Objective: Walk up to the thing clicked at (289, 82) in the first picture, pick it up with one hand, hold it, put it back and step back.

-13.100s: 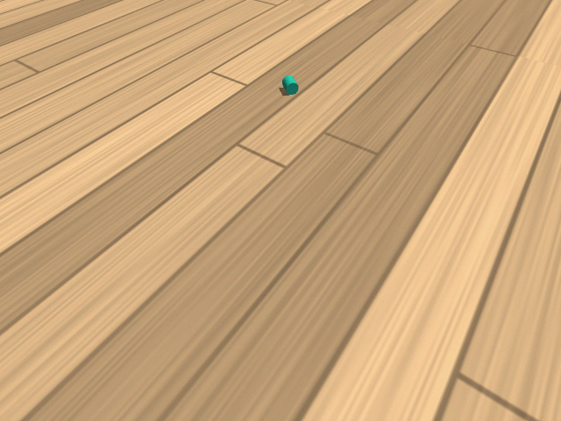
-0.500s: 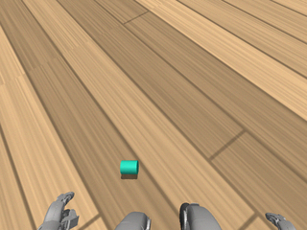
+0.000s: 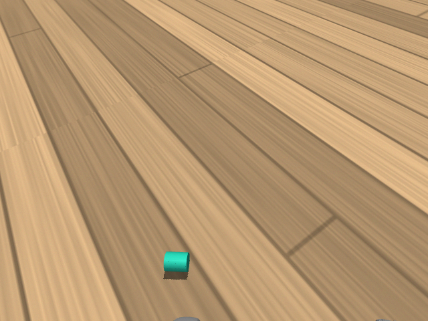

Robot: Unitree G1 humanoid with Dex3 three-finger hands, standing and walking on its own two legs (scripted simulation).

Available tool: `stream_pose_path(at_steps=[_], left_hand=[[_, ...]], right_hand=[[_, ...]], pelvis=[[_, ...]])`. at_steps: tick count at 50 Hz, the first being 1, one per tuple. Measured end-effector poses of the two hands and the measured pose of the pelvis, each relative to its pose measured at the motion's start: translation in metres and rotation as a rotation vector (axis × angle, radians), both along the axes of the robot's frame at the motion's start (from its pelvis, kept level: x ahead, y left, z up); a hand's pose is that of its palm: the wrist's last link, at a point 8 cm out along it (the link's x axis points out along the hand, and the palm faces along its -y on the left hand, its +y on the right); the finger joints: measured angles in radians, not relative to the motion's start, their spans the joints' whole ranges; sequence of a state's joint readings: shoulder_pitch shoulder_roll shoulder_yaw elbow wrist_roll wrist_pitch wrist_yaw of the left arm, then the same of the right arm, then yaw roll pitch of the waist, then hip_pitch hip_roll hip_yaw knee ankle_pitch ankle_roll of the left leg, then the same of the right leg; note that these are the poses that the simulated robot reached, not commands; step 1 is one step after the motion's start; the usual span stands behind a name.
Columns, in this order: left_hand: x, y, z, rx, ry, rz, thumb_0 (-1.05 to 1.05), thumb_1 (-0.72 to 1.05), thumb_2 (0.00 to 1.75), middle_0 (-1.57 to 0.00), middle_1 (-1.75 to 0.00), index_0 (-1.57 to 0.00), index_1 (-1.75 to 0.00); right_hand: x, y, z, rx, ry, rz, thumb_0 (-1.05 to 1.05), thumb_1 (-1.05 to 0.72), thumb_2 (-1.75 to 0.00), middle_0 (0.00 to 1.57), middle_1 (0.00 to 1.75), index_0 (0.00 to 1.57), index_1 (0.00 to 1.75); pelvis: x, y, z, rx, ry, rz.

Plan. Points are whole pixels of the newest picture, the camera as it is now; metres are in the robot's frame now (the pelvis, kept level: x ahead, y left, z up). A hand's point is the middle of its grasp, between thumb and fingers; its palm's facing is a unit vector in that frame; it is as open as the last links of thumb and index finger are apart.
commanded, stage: walk up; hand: left
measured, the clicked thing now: (177, 261) +0.47 +0.25 -0.72
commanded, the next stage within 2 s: stand in 0.62 s
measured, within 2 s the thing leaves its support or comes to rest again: neither
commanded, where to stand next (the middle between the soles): +0.08 +0.02 m, yaw -2 degrees
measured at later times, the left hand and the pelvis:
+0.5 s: hand out of the picture +0.07 +0.31 -0.18, palm faces -0.08 -0.94 -0.34, open 7.3 cm; pelvis -0.02 +0.05 -0.02, yaw -3 degrees
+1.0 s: hand out of the picture +0.07 +0.28 -0.14, palm faces -0.09 -0.93 -0.36, open 7.4 cm; pelvis -0.04 +0.04 +0.00, yaw -5 degrees
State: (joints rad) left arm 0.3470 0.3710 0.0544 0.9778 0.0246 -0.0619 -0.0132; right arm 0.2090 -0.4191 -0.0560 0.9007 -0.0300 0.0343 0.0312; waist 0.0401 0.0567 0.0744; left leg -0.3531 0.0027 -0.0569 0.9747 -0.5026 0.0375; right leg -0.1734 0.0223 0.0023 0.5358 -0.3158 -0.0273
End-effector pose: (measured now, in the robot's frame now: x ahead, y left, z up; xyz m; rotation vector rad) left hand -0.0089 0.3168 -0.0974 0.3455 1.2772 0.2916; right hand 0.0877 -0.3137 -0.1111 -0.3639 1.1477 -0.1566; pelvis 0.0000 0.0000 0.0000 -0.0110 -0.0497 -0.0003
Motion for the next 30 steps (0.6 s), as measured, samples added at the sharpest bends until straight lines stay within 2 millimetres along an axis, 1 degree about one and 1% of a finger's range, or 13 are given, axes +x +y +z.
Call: stream_pose_path(at_steps=[4, 6, 8, 10, 12, 14, 16, 18, 21, 23, 27, 30], left_hand=[[-0.003, 0.011, 0.017, 0.037, 0.004, -0.001, 0.01, 0.90, 0.90, -0.21, -0.30, -0.21, -0.30], [-0.001, 0.020, 0.019, 0.054, 0.010, -0.012, 0.01, 0.90, 0.90, -0.21, -0.30, -0.21, -0.30], [0.006, 0.029, 0.017, 0.062, 0.011, -0.015, 0.01, 0.90, 0.90, -0.21, -0.30, -0.21, -0.30], [0.016, 0.039, 0.009, 0.059, 0.002, -0.015, 0.01, 0.90, 0.90, -0.20, -0.30, -0.21, -0.30], [0.030, 0.050, -0.005, 0.049, -0.012, -0.018, 0.01, 0.90, 0.90, -0.20, -0.30, -0.21, -0.30], [0.046, 0.057, -0.019, 0.033, -0.027, -0.018, 0.01, 0.90, 0.90, -0.20, -0.30, -0.21, -0.30], [0.062, 0.057, -0.029, 0.010, -0.045, -0.033, 0.01, 0.91, 0.90, -0.20, -0.30, -0.21, -0.30], [0.073, 0.053, -0.035, -0.016, -0.055, -0.062, 0.01, 0.91, 0.90, -0.20, -0.30, -0.20, -0.30], [0.082, 0.046, -0.040, -0.051, -0.065, -0.099, 0.01, 0.91, 0.90, -0.20, -0.30, -0.20, -0.30], [0.081, 0.041, -0.042, -0.068, -0.062, -0.118, 0.00, 0.91, 0.90, -0.20, -0.30, -0.20, -0.30], [0.066, 0.034, -0.043, -0.071, -0.035, -0.143, 0.00, 0.91, 0.90, -0.20, -0.30, -0.21, -0.30], [0.045, 0.029, -0.038, -0.049, -0.007, -0.139, 0.00, 0.91, 0.90, -0.20, -0.30, -0.21, -0.30]], right_hand=[[0.023, 0.012, 0.003, 0.036, -0.047, 0.025, 0.00, -0.91, -0.89, 0.21, 0.30, 0.21, 0.30], [0.031, 0.019, 0.002, 0.044, -0.057, 0.022, 0.00, -0.91, -0.89, 0.21, 0.30, 0.21, 0.30], [0.038, 0.028, -0.001, 0.051, -0.062, 0.015, 0.00, -0.91, -0.89, 0.21, 0.30, 0.20, 0.30], [0.042, 0.038, -0.006, 0.047, -0.059, 0.011, 0.00, -0.91, -0.89, 0.21, 0.30, 0.20, 0.30], [0.044, 0.048, -0.012, 0.032, -0.057, 0.007, 0.00, -0.91, -0.89, 0.21, 0.30, 0.20, 0.30], [0.042, 0.059, -0.014, 0.017, -0.042, 0.003, 0.00, -0.91, -0.89, 0.21, 0.30, 0.20, 0.30], [0.036, 0.068, -0.012, 0.014, -0.034, 0.004, 0.00, -0.91, -0.89, 0.21, 0.30, 0.21, 0.30], [0.028, 0.072, -0.007, 0.007, -0.035, -0.008, 0.00, -0.91, -0.89, 0.21, 0.30, 0.21, 0.30], [0.014, 0.070, 0.002, -0.013, -0.046, -0.028, 0.00, -0.90, -0.89, 0.21, 0.30, 0.21, 0.30], [0.005, 0.064, 0.005, -0.030, -0.057, -0.040, 0.00, -0.90, -0.89, 0.21, 0.30, 0.21, 0.30], [-0.014, 0.041, 0.008, -0.059, -0.086, -0.070, 0.00, -0.90, -0.89, 0.21, 0.30, 0.21, 0.30], [-0.032, 0.021, 0.004, -0.072, -0.094, -0.098, 0.00, -0.90, -0.89, 0.21, 0.30, 0.21, 0.30]], pelvis=[[0.006, 0.007, 0.006, 0.008, -0.008, 0.006], [0.009, 0.012, 0.005, 0.007, -0.012, 0.005], [0.010, 0.019, 0.003, 0.003, -0.016, 0.007], [0.012, 0.026, -0.003, -0.001, -0.018, 0.011], [0.015, 0.036, -0.013, -0.008, -0.016, 0.014], [0.012, 0.042, -0.018, 0.016, -0.019, 0.012], [0.005, 0.046, -0.019, 0.008, -0.017, -0.001], [-0.001, 0.047, -0.017, -0.007, -0.012, -0.006], [-0.010, 0.047, -0.015, -0.008, 0.004, -0.025], [-0.014, 0.047, -0.016, -0.004, 0.012, -0.036], [-0.022, 0.042, -0.020, 0.010, 0.018, -0.072], [-0.030, 0.035, -0.022, -0.006, 0.002, -0.080]])
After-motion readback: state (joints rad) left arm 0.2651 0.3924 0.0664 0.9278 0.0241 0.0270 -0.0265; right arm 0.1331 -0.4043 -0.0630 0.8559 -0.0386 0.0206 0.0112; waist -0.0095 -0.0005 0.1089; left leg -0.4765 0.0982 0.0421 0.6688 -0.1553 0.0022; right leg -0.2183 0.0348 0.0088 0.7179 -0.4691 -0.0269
